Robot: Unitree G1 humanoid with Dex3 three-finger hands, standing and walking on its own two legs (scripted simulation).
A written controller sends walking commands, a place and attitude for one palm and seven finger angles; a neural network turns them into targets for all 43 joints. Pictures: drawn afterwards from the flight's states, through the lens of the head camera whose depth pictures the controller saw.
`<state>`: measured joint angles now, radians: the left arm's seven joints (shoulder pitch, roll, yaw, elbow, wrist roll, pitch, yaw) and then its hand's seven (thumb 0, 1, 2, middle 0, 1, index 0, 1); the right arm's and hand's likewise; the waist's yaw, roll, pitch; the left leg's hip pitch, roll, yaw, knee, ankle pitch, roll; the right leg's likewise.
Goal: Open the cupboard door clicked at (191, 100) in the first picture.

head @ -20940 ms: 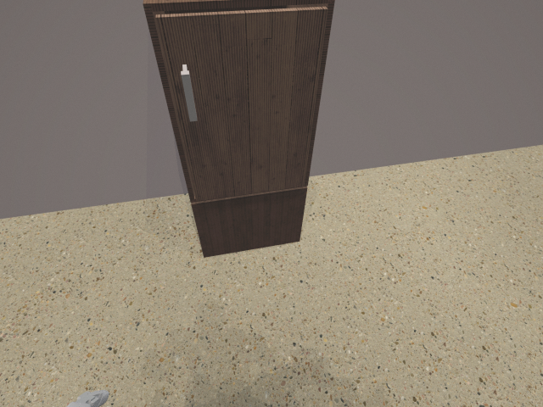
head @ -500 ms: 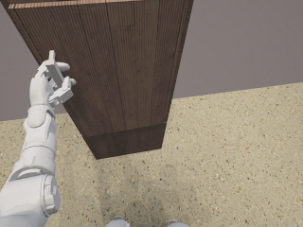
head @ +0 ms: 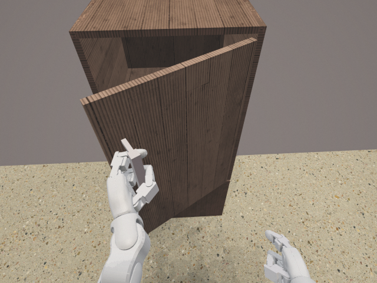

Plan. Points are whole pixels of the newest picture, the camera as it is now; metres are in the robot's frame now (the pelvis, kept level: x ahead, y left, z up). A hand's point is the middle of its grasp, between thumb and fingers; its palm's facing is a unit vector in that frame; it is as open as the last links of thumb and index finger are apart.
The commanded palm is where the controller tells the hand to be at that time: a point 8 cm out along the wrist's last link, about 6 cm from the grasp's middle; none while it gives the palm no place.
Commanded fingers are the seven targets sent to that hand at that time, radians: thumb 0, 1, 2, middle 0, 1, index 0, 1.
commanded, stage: pull the door open along its arc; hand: left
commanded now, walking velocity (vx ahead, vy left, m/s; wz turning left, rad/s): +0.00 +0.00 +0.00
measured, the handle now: (135, 166) +0.34 +0.14 +0.08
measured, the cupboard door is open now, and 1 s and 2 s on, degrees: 32 40 41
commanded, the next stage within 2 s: open thumb and fingers to let go in 0.22 s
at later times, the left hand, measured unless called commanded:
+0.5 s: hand (167, 197) +0.27 +0.06 +0.08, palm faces +0.48 -0.88 -0.04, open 6.4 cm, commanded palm +0.22 +0.10 +0.08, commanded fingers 0.00 0.20 0.60 -0.35 -1.27 -0.35 -1.27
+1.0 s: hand (163, 201) +0.26 +0.07 +0.07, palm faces +0.43 -0.90 -0.01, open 14.2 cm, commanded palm +0.22 +0.10 +0.08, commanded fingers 0.00 -0.50 0.30 -0.19 -0.55 -0.19 -0.55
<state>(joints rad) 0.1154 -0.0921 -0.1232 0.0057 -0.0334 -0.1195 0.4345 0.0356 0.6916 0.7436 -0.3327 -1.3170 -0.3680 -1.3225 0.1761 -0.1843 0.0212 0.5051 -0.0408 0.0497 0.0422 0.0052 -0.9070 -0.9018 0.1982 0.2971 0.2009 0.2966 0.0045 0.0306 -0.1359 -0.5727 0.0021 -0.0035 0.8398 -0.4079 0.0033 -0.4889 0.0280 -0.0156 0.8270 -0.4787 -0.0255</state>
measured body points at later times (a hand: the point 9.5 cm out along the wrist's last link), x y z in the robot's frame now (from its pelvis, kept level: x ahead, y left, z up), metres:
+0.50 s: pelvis +0.00 -0.05 +0.00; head +0.00 -0.08 +0.45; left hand +0.24 +0.11 +0.08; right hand +0.19 -0.26 -0.10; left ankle +0.01 +0.12 -0.70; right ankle -0.04 -0.10 -0.70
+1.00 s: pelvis -0.01 -0.03 +0.00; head -0.01 -0.04 +0.45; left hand +0.23 +0.12 +0.08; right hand +0.17 -0.23 -0.10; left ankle +0.01 +0.12 -0.70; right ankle -0.04 -0.10 -0.70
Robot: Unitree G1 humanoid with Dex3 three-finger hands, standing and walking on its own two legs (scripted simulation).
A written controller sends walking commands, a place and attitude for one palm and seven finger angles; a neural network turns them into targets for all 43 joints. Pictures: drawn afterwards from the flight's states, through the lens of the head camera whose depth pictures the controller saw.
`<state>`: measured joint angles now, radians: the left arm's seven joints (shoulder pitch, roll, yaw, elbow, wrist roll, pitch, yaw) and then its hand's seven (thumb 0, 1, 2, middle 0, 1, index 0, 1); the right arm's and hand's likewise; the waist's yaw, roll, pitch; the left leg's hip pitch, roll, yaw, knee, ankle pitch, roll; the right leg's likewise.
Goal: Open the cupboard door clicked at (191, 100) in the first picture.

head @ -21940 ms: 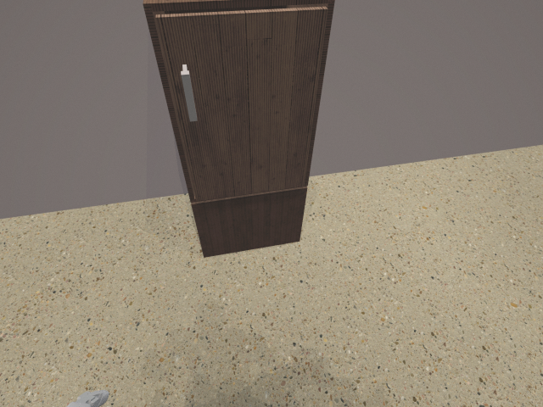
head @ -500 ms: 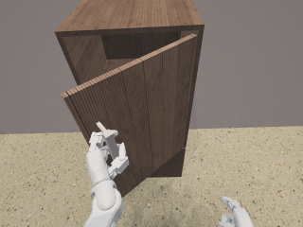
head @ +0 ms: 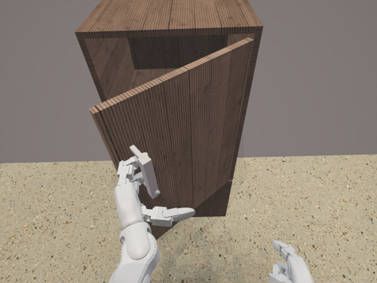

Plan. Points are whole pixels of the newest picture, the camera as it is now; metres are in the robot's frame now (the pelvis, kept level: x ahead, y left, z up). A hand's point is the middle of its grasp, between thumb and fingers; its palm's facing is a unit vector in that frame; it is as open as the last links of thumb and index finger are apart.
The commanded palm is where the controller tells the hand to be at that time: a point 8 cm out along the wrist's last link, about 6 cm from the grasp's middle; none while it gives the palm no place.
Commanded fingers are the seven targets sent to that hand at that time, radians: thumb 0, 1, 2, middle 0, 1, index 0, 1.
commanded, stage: open thumb and fingers to let go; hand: left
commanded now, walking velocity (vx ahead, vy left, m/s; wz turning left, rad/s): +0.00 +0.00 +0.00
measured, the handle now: (144, 172) +0.33 +0.12 +0.08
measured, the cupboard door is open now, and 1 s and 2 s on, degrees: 40 41 41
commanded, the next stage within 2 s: slide the hand sideways off the handle in 0.14 s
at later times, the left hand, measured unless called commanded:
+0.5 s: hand (156, 209) +0.25 +0.08 +0.08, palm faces -0.08 -1.00 +0.02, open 16.4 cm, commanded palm +0.23 +0.12 +0.08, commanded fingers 0.00 -0.50 0.30 -0.15 -0.30 -0.15 -0.30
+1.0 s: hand (138, 224) +0.22 +0.11 +0.08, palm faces +0.03 -1.00 +0.01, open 16.2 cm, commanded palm +0.18 +0.17 +0.08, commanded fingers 0.00 -0.50 0.30 -0.15 -0.30 -0.15 -0.30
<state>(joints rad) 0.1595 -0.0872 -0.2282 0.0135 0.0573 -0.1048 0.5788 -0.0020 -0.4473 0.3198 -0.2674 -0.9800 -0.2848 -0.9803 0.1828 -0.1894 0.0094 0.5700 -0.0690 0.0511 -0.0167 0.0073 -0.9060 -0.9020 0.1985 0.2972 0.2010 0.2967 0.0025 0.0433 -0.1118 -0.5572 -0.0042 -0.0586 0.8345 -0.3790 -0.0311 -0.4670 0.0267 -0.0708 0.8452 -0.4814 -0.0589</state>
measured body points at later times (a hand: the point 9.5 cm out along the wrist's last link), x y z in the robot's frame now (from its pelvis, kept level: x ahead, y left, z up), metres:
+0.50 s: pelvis -0.01 +0.03 +0.00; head +0.00 +0.02 +0.45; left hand +0.24 +0.13 +0.08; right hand +0.16 -0.18 -0.09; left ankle +0.03 +0.14 -0.70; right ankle -0.03 -0.08 -0.70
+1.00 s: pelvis +0.00 +0.02 -0.01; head +0.01 +0.01 +0.44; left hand +0.21 +0.16 +0.08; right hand +0.18 -0.19 -0.08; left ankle +0.03 +0.14 -0.70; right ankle -0.03 -0.08 -0.70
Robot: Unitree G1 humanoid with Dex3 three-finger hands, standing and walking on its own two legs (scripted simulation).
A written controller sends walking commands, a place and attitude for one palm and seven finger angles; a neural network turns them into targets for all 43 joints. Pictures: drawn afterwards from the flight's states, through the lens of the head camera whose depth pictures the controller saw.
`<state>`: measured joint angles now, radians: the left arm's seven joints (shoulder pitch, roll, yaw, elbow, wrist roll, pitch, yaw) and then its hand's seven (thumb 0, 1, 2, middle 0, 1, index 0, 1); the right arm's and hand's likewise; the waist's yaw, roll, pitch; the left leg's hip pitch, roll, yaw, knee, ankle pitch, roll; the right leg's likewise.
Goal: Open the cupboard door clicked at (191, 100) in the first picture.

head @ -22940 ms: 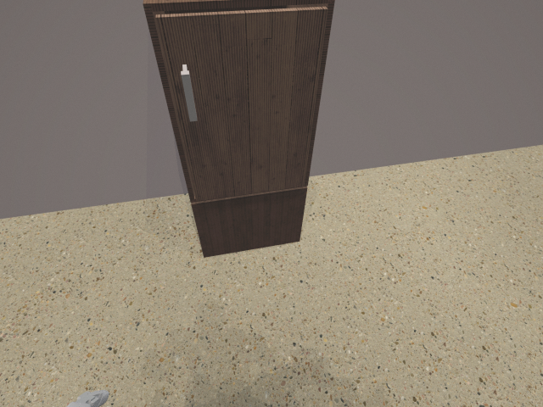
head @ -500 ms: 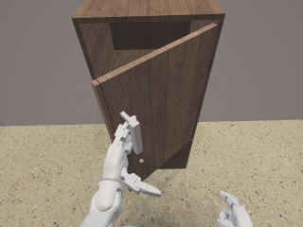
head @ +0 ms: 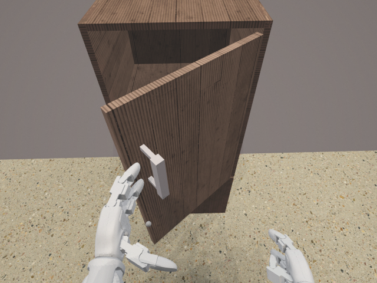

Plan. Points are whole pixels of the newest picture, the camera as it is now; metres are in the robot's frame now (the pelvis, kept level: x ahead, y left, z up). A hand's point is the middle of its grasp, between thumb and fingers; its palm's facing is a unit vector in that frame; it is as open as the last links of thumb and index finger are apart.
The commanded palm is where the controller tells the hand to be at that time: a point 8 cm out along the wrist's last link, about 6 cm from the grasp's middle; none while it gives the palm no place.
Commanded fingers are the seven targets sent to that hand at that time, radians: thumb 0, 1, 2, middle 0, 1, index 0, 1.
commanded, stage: slide the hand sideways off the handle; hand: left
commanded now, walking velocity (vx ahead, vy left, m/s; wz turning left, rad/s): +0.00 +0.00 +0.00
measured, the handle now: (154, 172) +0.32 +0.10 +0.09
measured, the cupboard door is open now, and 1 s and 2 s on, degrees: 41 41 41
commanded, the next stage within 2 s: draw the hand back to the body in 0.44 s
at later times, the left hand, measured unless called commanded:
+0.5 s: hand (120, 251) +0.17 +0.13 +0.08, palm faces +0.06 -1.00 -0.01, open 16.3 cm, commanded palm +0.14 +0.18 +0.08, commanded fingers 0.00 -0.50 0.30 -0.15 -0.30 -0.15 -0.30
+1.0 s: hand (86, 239) +0.17 +0.17 +0.12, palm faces +0.07 -1.00 -0.05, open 16.3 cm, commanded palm +0.13 +0.23 +0.14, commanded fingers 0.00 -0.36 0.36 -0.16 -0.30 -0.16 -0.30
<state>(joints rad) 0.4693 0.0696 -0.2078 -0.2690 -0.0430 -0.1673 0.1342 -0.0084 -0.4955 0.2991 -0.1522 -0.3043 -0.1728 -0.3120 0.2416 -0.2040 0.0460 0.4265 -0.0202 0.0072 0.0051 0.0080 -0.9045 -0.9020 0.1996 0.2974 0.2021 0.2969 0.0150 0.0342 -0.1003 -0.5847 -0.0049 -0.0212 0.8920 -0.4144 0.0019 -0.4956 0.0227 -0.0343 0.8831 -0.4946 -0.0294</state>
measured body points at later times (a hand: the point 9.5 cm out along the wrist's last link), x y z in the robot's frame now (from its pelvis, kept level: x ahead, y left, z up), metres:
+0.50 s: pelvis +0.00 -0.01 -0.01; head +0.02 -0.03 +0.44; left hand +0.16 +0.18 +0.08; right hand +0.19 -0.23 -0.08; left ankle +0.02 +0.12 -0.69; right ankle -0.03 -0.10 -0.69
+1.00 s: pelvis +0.00 +0.01 +0.00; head -0.01 +0.00 +0.45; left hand +0.16 +0.23 +0.12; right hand +0.19 -0.20 -0.06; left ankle +0.02 +0.12 -0.69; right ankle -0.03 -0.10 -0.69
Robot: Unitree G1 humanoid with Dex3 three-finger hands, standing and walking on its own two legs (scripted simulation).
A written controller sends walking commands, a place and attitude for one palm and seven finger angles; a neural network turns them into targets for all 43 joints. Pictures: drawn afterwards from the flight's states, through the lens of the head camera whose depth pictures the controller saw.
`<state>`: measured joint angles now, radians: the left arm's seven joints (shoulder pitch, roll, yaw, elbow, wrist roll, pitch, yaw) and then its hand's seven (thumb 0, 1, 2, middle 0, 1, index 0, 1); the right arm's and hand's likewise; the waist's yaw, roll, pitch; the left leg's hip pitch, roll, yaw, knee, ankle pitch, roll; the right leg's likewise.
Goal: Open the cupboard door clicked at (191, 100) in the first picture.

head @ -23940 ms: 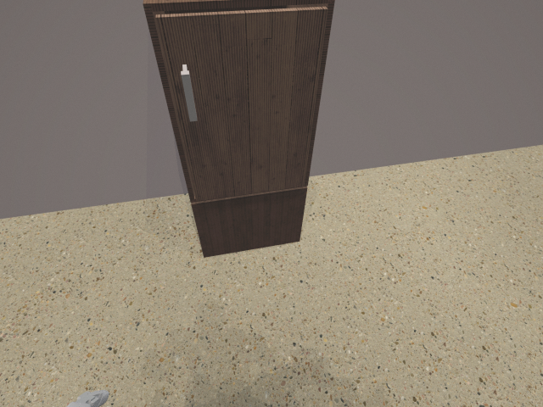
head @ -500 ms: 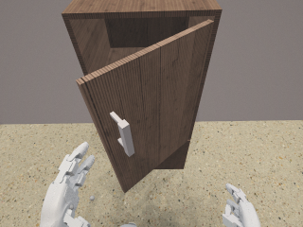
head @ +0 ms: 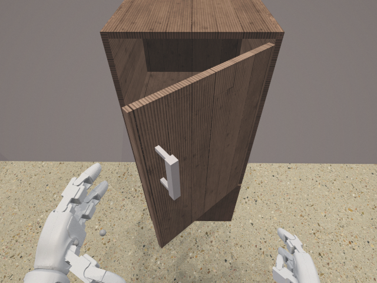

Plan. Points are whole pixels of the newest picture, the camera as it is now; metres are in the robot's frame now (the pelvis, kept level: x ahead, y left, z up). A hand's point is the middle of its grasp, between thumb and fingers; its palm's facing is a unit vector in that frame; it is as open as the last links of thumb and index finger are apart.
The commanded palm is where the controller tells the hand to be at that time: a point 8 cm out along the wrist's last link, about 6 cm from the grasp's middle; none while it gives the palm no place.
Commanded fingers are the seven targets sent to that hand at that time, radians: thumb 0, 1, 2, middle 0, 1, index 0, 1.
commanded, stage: draw the hand back to the body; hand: left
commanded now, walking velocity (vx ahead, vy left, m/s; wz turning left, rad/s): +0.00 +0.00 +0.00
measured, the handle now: (167, 173) +0.32 +0.08 +0.08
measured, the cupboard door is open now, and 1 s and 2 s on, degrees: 41 41 41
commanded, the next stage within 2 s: step back with the hand held close in 1.12 s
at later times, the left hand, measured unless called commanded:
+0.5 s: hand (50, 195) +0.21 +0.24 +0.17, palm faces +0.32 -0.86 -0.39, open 12.0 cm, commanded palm +0.16 +0.29 +0.19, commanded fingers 0.00 0.51 0.74 -0.19 -0.30 -0.19 -0.30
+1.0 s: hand (41, 181) +0.22 +0.25 +0.19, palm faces +0.41 -0.83 -0.39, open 7.5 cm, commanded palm +0.17 +0.29 +0.22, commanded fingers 0.00 0.90 0.90 -0.20 -0.30 -0.20 -0.30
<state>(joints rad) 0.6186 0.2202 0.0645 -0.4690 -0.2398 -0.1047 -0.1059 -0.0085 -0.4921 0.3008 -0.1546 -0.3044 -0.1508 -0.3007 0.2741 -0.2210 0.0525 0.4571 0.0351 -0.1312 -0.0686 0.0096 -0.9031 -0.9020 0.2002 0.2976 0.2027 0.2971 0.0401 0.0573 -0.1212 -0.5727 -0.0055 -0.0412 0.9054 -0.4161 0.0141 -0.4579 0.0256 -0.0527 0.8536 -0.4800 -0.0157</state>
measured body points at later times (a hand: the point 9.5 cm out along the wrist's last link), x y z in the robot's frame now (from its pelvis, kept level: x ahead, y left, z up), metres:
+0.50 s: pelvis +0.02 +0.02 +0.04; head +0.01 +0.01 +0.49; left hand +0.18 +0.28 +0.19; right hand +0.21 -0.20 -0.04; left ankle +0.03 +0.11 -0.70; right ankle -0.02 -0.11 -0.70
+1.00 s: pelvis +0.02 +0.00 +0.05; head +0.01 -0.02 +0.50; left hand +0.19 +0.29 +0.21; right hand +0.21 -0.23 -0.04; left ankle +0.03 +0.11 -0.70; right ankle -0.02 -0.11 -0.70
